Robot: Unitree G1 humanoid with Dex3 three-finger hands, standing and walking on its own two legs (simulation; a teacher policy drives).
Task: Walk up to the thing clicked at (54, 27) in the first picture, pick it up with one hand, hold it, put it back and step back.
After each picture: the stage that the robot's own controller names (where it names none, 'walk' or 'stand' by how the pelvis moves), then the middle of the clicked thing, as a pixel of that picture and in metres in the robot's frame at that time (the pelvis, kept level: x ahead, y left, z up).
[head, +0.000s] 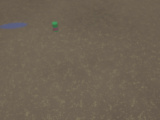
stand; (55, 26) +1.69 +0.38 -0.72
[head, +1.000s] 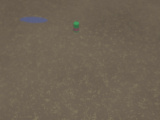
walk; (76, 27) +1.58 +0.15 -0.70
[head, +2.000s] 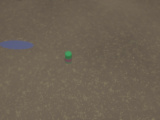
walk; (68, 57) +1.04 +0.17 -0.69
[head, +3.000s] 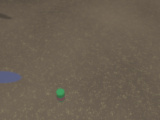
walk; (60, 95) +0.65 +0.20 -0.70
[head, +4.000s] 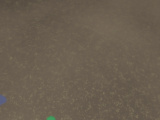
stand; out of the picture +0.43 +0.19 -0.71
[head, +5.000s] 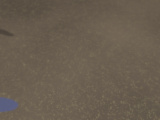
stand; out of the picture +0.40 +0.21 -0.72
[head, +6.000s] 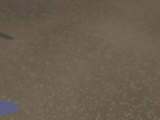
stand; out of the picture +0.40 +0.22 -0.72
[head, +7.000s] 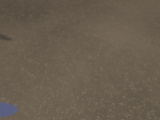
stand; out of the picture +0.39 +0.22 -0.73
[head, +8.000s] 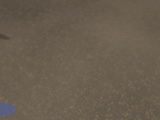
stand; out of the picture +0.39 +0.22 -0.73
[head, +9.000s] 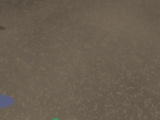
go down; out of the picture +0.39 +0.22 -0.72
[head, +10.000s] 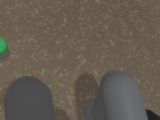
go down; out of the picture +0.46 +0.28 -0.28
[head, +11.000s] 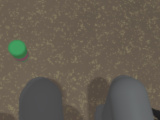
close in; (19, 51) +0.46 +0.26 -0.29
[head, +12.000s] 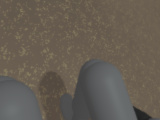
close in; out of the picture +0.44 +0.30 -0.22
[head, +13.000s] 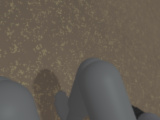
close; out of the picture +0.43 +0.31 -0.22
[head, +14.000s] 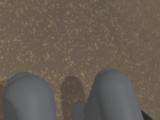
lift; out of the picture +0.39 +0.29 -0.16
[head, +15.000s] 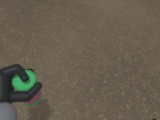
lift; (28, 89) +0.33 +0.20 +0.00
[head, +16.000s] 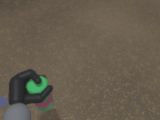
hold; (41, 94) +0.33 +0.16 -0.02
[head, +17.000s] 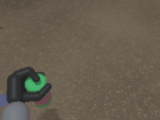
hold; (39, 91) +0.33 +0.17 -0.01
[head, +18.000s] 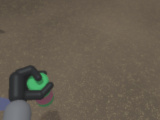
crouch; (41, 90) +0.33 +0.17 +0.00
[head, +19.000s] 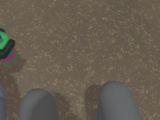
crouch; (2, 49) +0.46 +0.25 -0.10
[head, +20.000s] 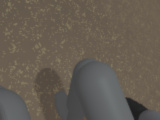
lower; out of the picture +0.43 +0.31 -0.23
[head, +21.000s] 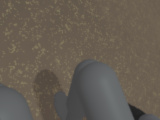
lower; out of the picture +0.43 +0.31 -0.23
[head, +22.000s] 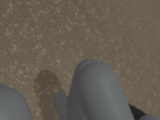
lower; out of the picture +0.43 +0.31 -0.23
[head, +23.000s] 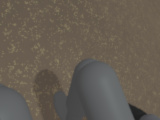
lower; out of the picture +0.43 +0.31 -0.23
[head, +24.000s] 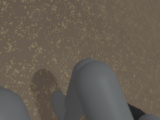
open; out of the picture +0.43 +0.31 -0.23
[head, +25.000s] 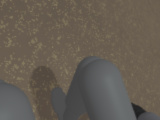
withdraw; out of the picture +0.42 +0.31 -0.23
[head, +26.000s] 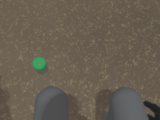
walk; (40, 66) +0.46 +0.23 -0.39
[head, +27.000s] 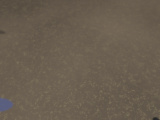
stand; out of the picture +0.38 +0.20 -0.66
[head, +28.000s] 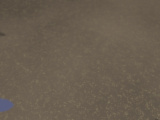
stand; out of the picture +0.40 +0.21 -0.67
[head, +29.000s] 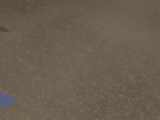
stand; out of the picture +0.40 +0.21 -0.68
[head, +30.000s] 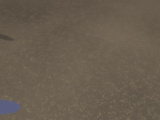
stand; out of the picture +0.41 +0.21 -0.72
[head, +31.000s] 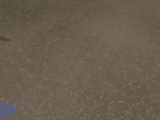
stand; out of the picture +0.37 +0.22 -0.73
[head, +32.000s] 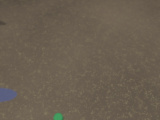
walk; (59, 119) +0.40 +0.22 -0.72
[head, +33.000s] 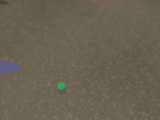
walk; (62, 88) +0.60 +0.18 -0.70
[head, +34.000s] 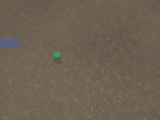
walk; (57, 58) +0.93 +0.24 -0.71
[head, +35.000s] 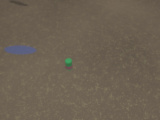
stand; (68, 64) +0.99 +0.18 -0.71
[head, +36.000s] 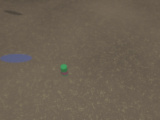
stand; (64, 70) +1.00 +0.22 -0.72
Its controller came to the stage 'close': yes
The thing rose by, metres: 0.70
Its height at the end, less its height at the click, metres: +0.00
